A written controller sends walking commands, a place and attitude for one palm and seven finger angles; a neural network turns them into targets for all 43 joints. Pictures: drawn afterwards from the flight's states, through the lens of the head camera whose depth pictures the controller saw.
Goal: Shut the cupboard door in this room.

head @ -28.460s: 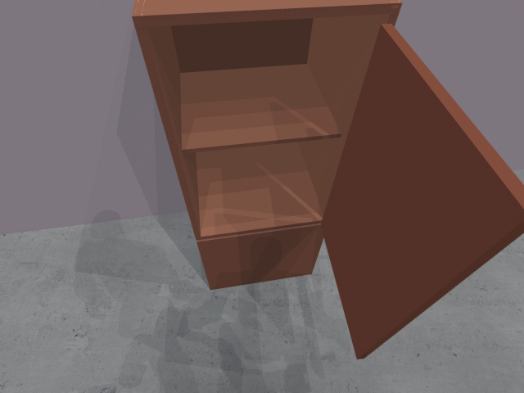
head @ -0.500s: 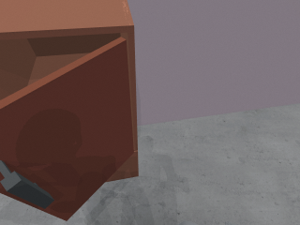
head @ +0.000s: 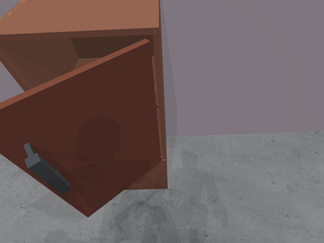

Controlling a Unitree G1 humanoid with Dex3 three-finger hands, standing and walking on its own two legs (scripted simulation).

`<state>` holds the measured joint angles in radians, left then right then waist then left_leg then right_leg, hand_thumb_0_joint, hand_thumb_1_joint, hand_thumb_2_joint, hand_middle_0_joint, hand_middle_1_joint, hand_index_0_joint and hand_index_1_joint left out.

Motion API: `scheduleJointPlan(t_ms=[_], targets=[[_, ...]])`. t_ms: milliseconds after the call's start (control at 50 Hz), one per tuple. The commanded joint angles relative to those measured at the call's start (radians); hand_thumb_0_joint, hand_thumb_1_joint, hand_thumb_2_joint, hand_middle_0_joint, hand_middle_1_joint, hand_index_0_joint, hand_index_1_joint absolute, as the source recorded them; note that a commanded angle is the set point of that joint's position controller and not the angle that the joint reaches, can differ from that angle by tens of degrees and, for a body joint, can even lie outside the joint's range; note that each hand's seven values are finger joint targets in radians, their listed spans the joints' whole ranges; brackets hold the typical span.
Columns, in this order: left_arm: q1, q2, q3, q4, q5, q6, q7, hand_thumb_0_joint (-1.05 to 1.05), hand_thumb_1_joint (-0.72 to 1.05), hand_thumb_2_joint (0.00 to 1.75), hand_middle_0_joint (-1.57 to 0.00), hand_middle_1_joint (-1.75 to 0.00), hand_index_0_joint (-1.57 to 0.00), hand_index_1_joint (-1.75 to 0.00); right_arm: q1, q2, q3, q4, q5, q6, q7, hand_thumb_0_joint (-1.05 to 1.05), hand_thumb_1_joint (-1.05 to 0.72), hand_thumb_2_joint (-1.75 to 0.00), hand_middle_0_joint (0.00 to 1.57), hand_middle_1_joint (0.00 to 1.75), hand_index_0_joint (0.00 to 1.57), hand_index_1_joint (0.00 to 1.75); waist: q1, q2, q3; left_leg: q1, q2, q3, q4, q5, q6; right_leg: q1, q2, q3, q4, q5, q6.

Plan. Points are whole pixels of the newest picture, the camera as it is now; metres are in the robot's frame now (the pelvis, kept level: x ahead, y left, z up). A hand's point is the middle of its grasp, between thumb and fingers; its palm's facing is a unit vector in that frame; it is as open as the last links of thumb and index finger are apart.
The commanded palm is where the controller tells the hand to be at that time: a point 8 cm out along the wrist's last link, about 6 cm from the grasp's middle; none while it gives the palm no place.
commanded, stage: turn or walk to find it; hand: left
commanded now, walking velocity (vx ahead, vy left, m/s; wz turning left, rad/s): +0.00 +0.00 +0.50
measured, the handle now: (47, 169) +0.25 +0.28 +0.07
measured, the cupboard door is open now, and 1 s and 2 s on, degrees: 39 39 39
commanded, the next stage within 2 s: stand and wait in 0.24 s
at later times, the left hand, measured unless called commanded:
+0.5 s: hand out of the picture +0.01 +0.22 -0.17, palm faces +0.15 -0.95 -0.27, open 7.4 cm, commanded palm none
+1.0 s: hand out of the picture -0.08 +0.19 -0.19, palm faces +0.31 -0.93 -0.20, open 7.4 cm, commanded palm none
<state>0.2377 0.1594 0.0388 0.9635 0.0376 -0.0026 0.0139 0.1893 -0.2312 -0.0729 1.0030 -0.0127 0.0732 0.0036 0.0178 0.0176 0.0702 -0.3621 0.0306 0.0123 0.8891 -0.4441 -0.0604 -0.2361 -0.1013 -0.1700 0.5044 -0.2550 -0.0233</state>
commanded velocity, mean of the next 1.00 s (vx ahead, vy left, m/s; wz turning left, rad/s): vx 0.00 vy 0.00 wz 0.29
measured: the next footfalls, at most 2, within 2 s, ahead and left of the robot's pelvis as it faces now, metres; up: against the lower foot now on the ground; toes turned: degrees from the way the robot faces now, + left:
left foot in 0.12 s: +0.01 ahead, +0.14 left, +0.00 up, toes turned +6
right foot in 0.52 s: +0.01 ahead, -0.10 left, +0.00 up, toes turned +3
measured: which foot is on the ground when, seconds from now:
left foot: up 0.00-0.10, down 0.12-0.54, up 0.56-0.88, down 0.90-1.00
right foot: down 0.00-0.14, up 0.16-0.50, down 0.52-0.92, up 0.94-1.00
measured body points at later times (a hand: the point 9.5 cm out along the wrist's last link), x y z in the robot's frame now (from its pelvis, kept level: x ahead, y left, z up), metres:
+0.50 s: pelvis -0.03 +0.01 +0.00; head -0.01 +0.00 +0.45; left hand +0.00 +0.27 -0.15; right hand +0.06 -0.21 -0.16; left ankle -0.03 +0.13 -0.74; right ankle -0.03 -0.11 -0.73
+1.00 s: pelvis -0.06 +0.00 -0.01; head -0.04 +0.02 +0.44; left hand -0.10 +0.24 -0.17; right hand +0.02 -0.23 -0.16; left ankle -0.09 +0.10 -0.74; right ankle -0.04 -0.11 -0.72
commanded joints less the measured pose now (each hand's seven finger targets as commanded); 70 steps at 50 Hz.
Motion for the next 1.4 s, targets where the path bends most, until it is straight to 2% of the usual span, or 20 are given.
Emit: scheduleJointPlan(t_ms=[0, 80, 100, 140, 300, 460, 480, 520, 560, 640, 780, 860, 900, 920, 1080, 1240, 1260, 1300, 1320, 1380], targets=[[0.071, 0.234, 0.058, -0.006, -0.005, -0.011, 0.016, 0.00, 0.90, 0.90, -0.20, -0.30, -0.20, -0.30, -0.040, -0.016, 0.013, -0.076, 0.004, -0.043, -0.001, 0.00, -0.90, -0.90, 0.20, 0.30, 0.20, 0.30, 0.038, -0.210, -0.094, 0.011, -0.015, 0.055, -0.183, -0.006, 0.006, 0.134, -0.236, 0.191, -0.139, 0.398, -0.116], [0.028, 0.203, 0.058, -0.006, -0.027, 0.003, 0.014, 0.00, 0.90, 0.90, -0.20, -0.30, -0.20, -0.30, 0.068, -0.060, 0.008, -0.040, 0.005, -0.068, -0.003, 0.00, -0.90, -0.90, 0.20, 0.30, 0.20, 0.30, -0.027, -0.056, -0.151, 0.269, 0.035, 0.005, -0.530, 0.288, 0.036, 0.016, -0.172, 0.086, 0.052, 0.253, 0.000], [0.036, 0.153, 0.051, -0.026, -0.034, 0.010, 0.009, 0.00, 0.90, 0.90, -0.20, -0.30, -0.20, -0.30, 0.075, -0.137, -0.010, -0.054, -0.004, -0.075, -0.008, 0.00, -0.90, -0.90, 0.20, 0.30, 0.20, 0.30, -0.030, 0.174, -0.142, 0.333, 0.218, -0.237, -0.576, 0.476, 0.116, -0.157, -0.060, 0.014, 0.208, 0.029, 0.065], [-0.045, 0.132, 0.034, -0.052, -0.024, 0.026, 0.006, 0.00, 0.90, 0.90, -0.20, -0.30, -0.20, -0.30, 0.069, -0.193, -0.022, -0.056, -0.010, -0.060, -0.022, 0.00, -0.90, -0.90, 0.20, 0.30, 0.20, 0.30, -0.047, 0.212, -0.063, 0.230, 0.351, -0.314, -0.606, 0.632, 0.259, -0.243, -0.013, 0.094, 0.442, -0.327, 0.085], [-0.031, 0.115, 0.033, 0.009, -0.019, 0.033, 0.000, 0.00, 0.90, 0.90, -0.20, -0.30, -0.20, -0.30, 0.032, -0.116, -0.003, -0.052, -0.006, -0.073, -0.035, 0.00, -0.90, -0.90, 0.20, 0.30, 0.20, 0.30, -0.022, 0.118, -0.085, 0.254, 0.192, -0.206, -0.603, 0.488, 0.208, -0.266, 0.019, 0.135, 0.507, -0.144, 0.102], [0.038, 0.085, 0.007, 0.048, -0.025, 0.008, 0.010, 0.00, 0.90, 0.90, -0.20, -0.30, -0.20, -0.30, 0.027, -0.097, 0.001, -0.022, -0.008, -0.070, -0.028, 0.00, -0.90, -0.90, 0.20, 0.30, 0.20, 0.30, 0.008, 0.111, -0.116, 0.164, 0.162, -0.194, -0.499, 0.489, 0.176, 0.041, 0.055, 0.097, -0.023, -0.007, 0.092], [0.066, 0.103, 0.008, 0.060, -0.022, -0.002, 0.013, 0.00, 0.90, 0.90, -0.20, -0.30, -0.20, -0.30, 0.031, -0.071, 0.005, -0.017, -0.002, -0.073, -0.025, 0.00, -0.90, -0.90, 0.20, 0.30, 0.20, 0.30, 0.016, 0.051, -0.132, 0.133, 0.114, -0.162, -0.444, 0.423, 0.130, 0.119, 0.029, 0.125, -0.143, 0.091, 0.087], [0.033, 0.214, 0.020, 0.061, -0.016, -0.018, 0.020, 0.00, 0.90, 0.90, -0.20, -0.30, -0.20, -0.30, 0.044, 0.018, 0.025, -0.030, 0.008, -0.070, -0.018, 0.00, -0.90, -0.90, 0.20, 0.30, 0.20, 0.30, -0.007, -0.250, -0.085, -0.018, -0.023, -0.024, -0.322, 0.073, 0.037, 0.148, -0.226, 0.373, -0.221, 0.217, -0.023], [0.006, 0.200, 0.024, 0.050, -0.017, -0.021, 0.019, 0.00, 0.90, 0.90, -0.20, -0.30, -0.20, -0.30, 0.018, -0.005, 0.018, -0.026, -0.007, -0.051, -0.023, 0.00, -0.90, -0.90, 0.20, 0.30, 0.20, 0.30, -0.002, -0.289, -0.038, 0.027, -0.005, -0.036, -0.211, -0.045, 0.038, 0.016, -0.242, 0.384, -0.235, 0.251, -0.113], [-0.004, 0.150, 0.011, 0.065, -0.020, -0.019, 0.018, 0.00, 0.90, 0.90, -0.20, -0.30, -0.20, -0.30, 0.059, 0.009, 0.022, 0.029, -0.003, -0.049, -0.026, 0.00, -0.90, -0.90, 0.20, 0.30, 0.20, 0.30, -0.013, -0.181, -0.027, 0.057, -0.001, -0.006, -0.162, 0.007, 0.035, 0.034, -0.172, 0.279, -0.187, 0.380, -0.110], [0.039, 0.195, 0.047, 0.076, -0.014, -0.011, 0.024, 0.00, 0.90, 0.90, -0.20, -0.30, -0.20, -0.30, 0.018, 0.010, 0.020, 0.021, 0.005, -0.049, -0.023, 0.00, -0.90, -0.90, 0.20, 0.30, 0.20, 0.30, 0.020, -0.151, -0.041, 0.017, 0.006, 0.023, -0.181, -0.023, 0.015, 0.122, -0.233, 0.249, -0.144, 0.461, -0.137], [-0.007, 0.193, 0.055, 0.056, -0.026, 0.003, 0.023, 0.00, 0.90, 0.90, -0.20, -0.30, -0.20, -0.30, 0.098, -0.003, 0.018, 0.039, 0.004, -0.063, -0.019, 0.00, -0.90, -0.90, 0.20, 0.30, 0.20, 0.30, -0.024, -0.090, -0.103, 0.220, 0.013, 0.027, -0.475, 0.239, 0.029, 0.049, -0.194, 0.163, -0.015, 0.319, -0.040], [-0.017, 0.116, 0.041, 0.015, -0.035, 0.016, 0.012, 0.00, 0.90, 0.90, -0.20, -0.30, -0.20, -0.30, 0.103, -0.119, -0.007, 0.013, -0.010, -0.072, -0.024, 0.00, -0.90, -0.90, 0.20, 0.30, 0.20, 0.30, -0.027, 0.243, -0.079, 0.271, 0.263, -0.309, -0.584, 0.535, 0.164, -0.163, -0.009, 0.027, 0.218, -0.065, 0.075], [-0.061, 0.108, 0.035, -0.004, -0.027, 0.022, 0.011, 0.00, 0.90, 0.90, -0.20, -0.30, -0.20, -0.30, 0.117, -0.142, -0.014, 0.015, -0.010, -0.065, -0.027, 0.00, -0.90, -0.90, 0.20, 0.30, 0.20, 0.30, -0.043, 0.233, -0.059, 0.224, 0.341, -0.349, -0.620, 0.609, 0.242, -0.185, 0.017, 0.065, 0.357, -0.311, 0.079], [-0.098, 0.109, 0.044, -0.010, -0.021, 0.035, 0.002, 0.00, 0.90, 0.90, -0.20, -0.30, -0.20, -0.30, 0.052, -0.142, -0.021, -0.030, -0.014, -0.063, -0.032, 0.00, -0.90, -0.90, 0.20, 0.30, 0.20, 0.30, -0.040, 0.101, -0.073, 0.220, 0.206, -0.292, -0.600, 0.406, 0.222, -0.254, 0.029, 0.140, 0.458, -0.188, 0.094], [-0.036, 0.124, 0.044, -0.044, -0.032, 0.019, 0.008, 0.00, 0.90, 0.90, -0.20, -0.30, -0.20, -0.30, 0.007, -0.160, -0.039, -0.088, -0.014, -0.047, -0.017, 0.00, -0.90, -0.90, 0.20, 0.30, 0.20, 0.30, -0.010, 0.136, -0.145, 0.124, 0.137, -0.347, -0.476, 0.530, 0.190, 0.009, 0.090, 0.111, 0.043, -0.071, 0.094], [0.014, 0.143, 0.050, -0.037, -0.030, 0.012, 0.011, 0.00, 0.90, 0.90, -0.20, -0.30, -0.20, -0.30, -0.013, -0.145, -0.040, -0.099, -0.008, -0.045, -0.014, 0.00, -0.90, -0.90, 0.20, 0.30, 0.20, 0.30, 0.017, 0.098, -0.166, 0.061, 0.099, -0.324, -0.430, 0.456, 0.150, 0.120, 0.070, 0.116, -0.108, 0.024, 0.089], [0.047, 0.298, 0.081, -0.046, -0.006, -0.001, 0.022, 0.00, 0.90, 0.90, -0.20, -0.30, -0.20, -0.30, -0.044, -0.043, -0.025, -0.151, 0.000, -0.046, -0.004, 0.00, -0.90, -0.90, 0.20, 0.30, 0.20, 0.30, 0.048, -0.324, -0.122, -0.277, -0.112, -0.068, -0.079, -0.067, 0.016, 0.281, -0.329, 0.489, -0.240, 0.113, -0.057], [0.029, 0.301, 0.078, -0.066, -0.013, 0.003, 0.026, 0.00, 0.90, 0.90, -0.20, -0.30, -0.20, -0.30, -0.070, -0.089, -0.036, -0.160, -0.008, -0.036, -0.006, 0.00, -0.90, -0.90, 0.20, 0.30, 0.20, 0.30, 0.048, -0.240, -0.098, -0.233, -0.068, -0.102, 0.121, -0.141, 0.023, 0.122, -0.410, 0.486, -0.235, 0.207, -0.131], [-0.114, 0.212, 0.060, -0.104, -0.018, -0.004, 0.025, 0.00, 0.90, 0.90, -0.20, -0.30, -0.20, -0.30, -0.020, -0.084, -0.041, -0.108, -0.016, -0.011, 0.007, 0.00, -0.90, -0.90, 0.20, 0.30, 0.20, 0.30, -0.032, -0.158, -0.010, -0.215, -0.016, -0.100, 0.346, 0.003, 0.014, 0.002, -0.265, 0.296, -0.205, 0.174, -0.099]])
